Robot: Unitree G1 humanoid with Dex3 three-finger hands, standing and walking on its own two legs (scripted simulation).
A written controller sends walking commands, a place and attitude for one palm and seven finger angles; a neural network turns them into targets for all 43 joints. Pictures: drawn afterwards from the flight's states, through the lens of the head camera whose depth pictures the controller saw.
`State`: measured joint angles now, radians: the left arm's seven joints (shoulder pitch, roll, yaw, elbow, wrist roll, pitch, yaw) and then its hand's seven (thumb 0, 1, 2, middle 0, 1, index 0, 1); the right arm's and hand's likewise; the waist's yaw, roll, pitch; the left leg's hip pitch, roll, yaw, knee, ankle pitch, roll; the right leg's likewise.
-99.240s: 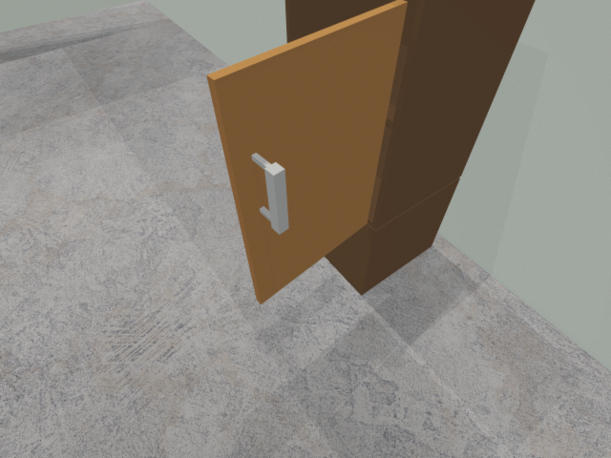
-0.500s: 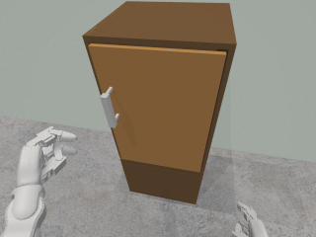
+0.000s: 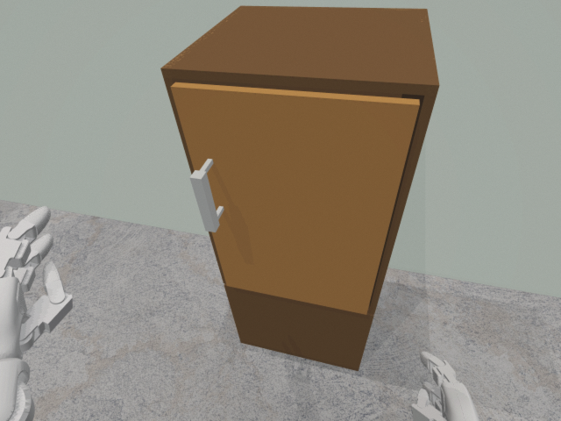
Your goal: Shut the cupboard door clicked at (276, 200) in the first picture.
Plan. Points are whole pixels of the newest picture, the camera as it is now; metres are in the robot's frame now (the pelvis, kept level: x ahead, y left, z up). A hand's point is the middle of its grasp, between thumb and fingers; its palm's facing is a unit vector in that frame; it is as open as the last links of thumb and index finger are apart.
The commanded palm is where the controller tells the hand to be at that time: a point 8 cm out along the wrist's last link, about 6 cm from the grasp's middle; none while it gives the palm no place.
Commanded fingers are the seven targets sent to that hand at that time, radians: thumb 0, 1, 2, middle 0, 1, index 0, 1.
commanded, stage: draw the hand back to the body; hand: left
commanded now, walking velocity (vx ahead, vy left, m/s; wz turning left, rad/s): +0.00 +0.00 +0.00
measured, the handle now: (210, 195) +0.50 +0.22 +0.03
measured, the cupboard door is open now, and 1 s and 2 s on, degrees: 0 0 0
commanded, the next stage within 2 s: step back with the hand held close in 0.18 s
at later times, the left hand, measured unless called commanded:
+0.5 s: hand (69, 305) +0.19 +0.27 +0.14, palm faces +0.42 -0.79 -0.45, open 7.4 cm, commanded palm +0.12 +0.31 +0.17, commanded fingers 0.00 0.90 0.90 -0.20 -0.30 -0.20 -0.30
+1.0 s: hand (18, 364) +0.12 +0.28 +0.15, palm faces +0.45 -0.78 -0.43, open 7.4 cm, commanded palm +0.06 +0.32 +0.17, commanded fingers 0.00 0.90 0.90 -0.20 -0.30 -0.20 -0.30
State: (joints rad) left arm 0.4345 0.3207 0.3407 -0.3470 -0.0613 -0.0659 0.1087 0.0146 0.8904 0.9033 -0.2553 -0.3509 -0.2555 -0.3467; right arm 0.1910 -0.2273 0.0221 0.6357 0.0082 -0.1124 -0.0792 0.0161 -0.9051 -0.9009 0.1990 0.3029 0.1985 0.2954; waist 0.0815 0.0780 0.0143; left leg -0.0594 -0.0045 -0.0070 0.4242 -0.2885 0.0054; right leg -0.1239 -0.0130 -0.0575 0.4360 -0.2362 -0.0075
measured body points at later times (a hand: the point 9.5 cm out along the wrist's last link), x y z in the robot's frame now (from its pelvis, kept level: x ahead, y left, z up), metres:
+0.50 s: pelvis -0.01 +0.01 +0.00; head -0.01 -0.01 +0.45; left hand +0.16 +0.31 +0.17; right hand +0.16 -0.23 -0.09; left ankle -0.03 +0.12 -0.74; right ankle +0.01 -0.11 -0.74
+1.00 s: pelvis -0.08 +0.02 -0.02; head -0.08 +0.03 +0.43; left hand +0.09 +0.32 +0.17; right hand +0.08 -0.23 -0.09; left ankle -0.03 +0.12 -0.74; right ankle +0.00 -0.11 -0.74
